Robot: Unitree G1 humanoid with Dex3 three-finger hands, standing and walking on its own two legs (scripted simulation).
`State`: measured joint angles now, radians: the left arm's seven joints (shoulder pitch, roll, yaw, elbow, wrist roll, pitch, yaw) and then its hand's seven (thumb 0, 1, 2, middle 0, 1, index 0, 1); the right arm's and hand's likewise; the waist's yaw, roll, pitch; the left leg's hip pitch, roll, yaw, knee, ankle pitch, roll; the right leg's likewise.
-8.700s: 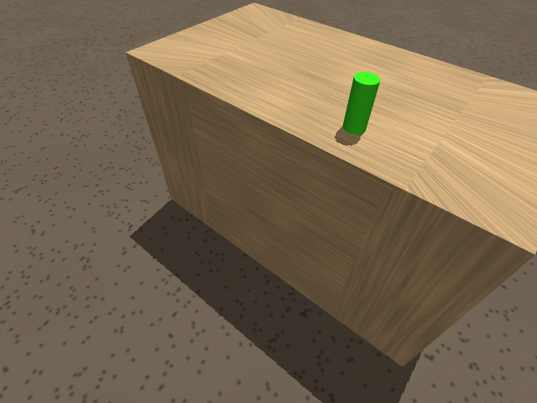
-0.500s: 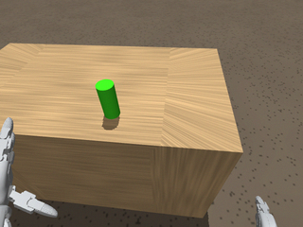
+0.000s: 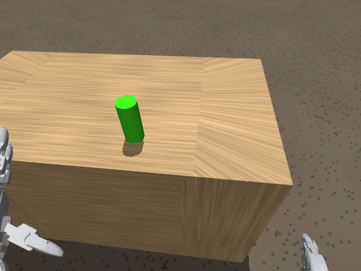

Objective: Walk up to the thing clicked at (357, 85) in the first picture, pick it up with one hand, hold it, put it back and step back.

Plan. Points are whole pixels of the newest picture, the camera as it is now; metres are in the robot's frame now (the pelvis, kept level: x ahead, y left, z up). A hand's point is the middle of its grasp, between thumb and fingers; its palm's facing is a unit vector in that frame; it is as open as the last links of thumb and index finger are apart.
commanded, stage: go down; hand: left
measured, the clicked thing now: (130, 120) +0.50 +0.19 +0.04
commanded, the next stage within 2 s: none
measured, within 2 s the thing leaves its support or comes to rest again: neither
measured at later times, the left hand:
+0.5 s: hand (30, 147) +0.29 +0.32 +0.16, palm faces +0.21 -0.96 -0.18, open 17.6 cm
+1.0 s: hand (28, 125) +0.34 +0.35 +0.17, palm faces +0.11 -0.99 +0.02, open 17.5 cm
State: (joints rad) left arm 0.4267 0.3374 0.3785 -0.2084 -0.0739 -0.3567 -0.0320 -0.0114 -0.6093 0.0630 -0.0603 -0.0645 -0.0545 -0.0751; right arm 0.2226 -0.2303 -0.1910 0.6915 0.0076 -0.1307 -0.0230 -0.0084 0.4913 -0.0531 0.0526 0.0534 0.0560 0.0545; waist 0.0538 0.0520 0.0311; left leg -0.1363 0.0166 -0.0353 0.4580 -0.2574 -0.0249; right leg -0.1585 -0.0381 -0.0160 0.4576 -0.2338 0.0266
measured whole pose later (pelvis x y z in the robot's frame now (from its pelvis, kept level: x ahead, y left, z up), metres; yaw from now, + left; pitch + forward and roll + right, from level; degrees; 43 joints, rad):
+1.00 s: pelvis +0.00 +0.01 +0.00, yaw +0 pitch +2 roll -1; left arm -0.48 0.70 0.55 0.84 -0.25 0.00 -0.58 -0.01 -0.54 0.09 -0.03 -0.03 -0.03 -0.04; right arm 0.20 -0.23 0.02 0.73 0.02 -0.21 -0.15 -0.01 0.53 -0.05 0.05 0.05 0.06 0.05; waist -0.03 0.00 -0.08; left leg -0.28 0.02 -0.03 0.50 -0.26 -0.01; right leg -0.29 -0.04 -0.01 0.46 -0.21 0.04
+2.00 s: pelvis +0.01 +0.02 -0.01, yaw -1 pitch +9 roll -2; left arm -0.66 0.85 0.59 1.07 -0.20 -0.06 -0.61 -0.01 -0.58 0.08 -0.04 -0.05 -0.04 -0.05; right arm 0.20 -0.23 0.04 0.70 0.00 -0.23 -0.15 -0.01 0.52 -0.05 0.05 0.05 0.06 0.05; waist -0.07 -0.01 -0.12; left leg -0.47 0.03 -0.03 0.63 -0.33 -0.01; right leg -0.45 -0.03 -0.01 0.55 -0.26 0.04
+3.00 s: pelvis +0.02 +0.02 -0.02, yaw -1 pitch +11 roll -2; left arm -0.68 0.87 0.60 1.06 -0.18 -0.04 -0.62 -0.01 -0.57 0.08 -0.05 -0.07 -0.05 -0.07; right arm 0.25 -0.25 0.03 0.59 0.00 -0.21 -0.14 -0.01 0.52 -0.05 0.05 0.05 0.06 0.05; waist -0.08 0.00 -0.15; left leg -0.54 0.03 -0.04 0.71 -0.38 -0.01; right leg -0.52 -0.02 -0.01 0.62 -0.30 0.04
